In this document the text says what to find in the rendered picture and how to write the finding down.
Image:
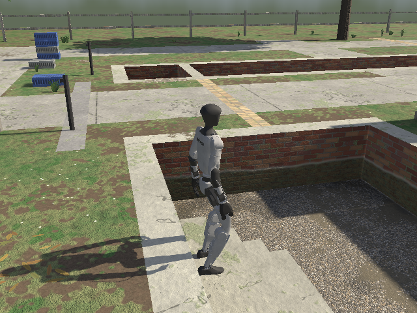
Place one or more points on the robot left upper arm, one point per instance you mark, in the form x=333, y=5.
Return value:
x=193, y=148

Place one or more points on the robot right upper arm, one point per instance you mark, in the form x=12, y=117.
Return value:
x=216, y=146

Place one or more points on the robot right hand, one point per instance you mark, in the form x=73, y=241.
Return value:
x=226, y=209

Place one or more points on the robot right foot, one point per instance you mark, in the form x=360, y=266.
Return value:
x=214, y=270

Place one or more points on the robot left thigh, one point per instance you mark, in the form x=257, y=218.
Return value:
x=213, y=217

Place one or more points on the right robot forearm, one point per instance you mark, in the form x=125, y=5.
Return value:
x=215, y=175

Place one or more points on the left robot forearm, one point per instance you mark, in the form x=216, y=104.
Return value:
x=194, y=167

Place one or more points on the robot left hand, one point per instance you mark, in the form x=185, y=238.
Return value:
x=194, y=185

